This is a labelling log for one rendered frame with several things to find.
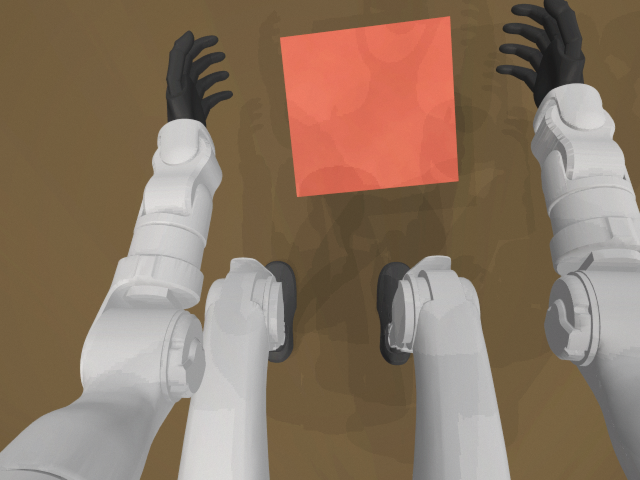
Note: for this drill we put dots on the left robot forearm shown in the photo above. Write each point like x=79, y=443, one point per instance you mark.
x=162, y=269

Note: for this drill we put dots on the robot right upper arm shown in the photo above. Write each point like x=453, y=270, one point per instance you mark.
x=593, y=320

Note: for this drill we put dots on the robot right hand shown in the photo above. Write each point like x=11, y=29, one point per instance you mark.
x=561, y=60

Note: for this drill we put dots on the robot left hand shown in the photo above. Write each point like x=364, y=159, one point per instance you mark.
x=185, y=92

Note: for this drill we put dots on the carton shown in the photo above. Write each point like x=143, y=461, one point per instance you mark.
x=371, y=107

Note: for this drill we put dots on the left robot shin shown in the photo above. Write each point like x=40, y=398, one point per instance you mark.
x=240, y=265

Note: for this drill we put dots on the robot left upper arm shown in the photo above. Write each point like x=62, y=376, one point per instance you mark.
x=137, y=364

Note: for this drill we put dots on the robot shin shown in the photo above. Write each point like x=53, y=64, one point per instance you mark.
x=240, y=265
x=429, y=263

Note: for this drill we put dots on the right robot forearm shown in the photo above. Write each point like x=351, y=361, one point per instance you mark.
x=588, y=193

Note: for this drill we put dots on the right robot shin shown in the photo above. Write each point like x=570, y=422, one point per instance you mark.
x=429, y=263

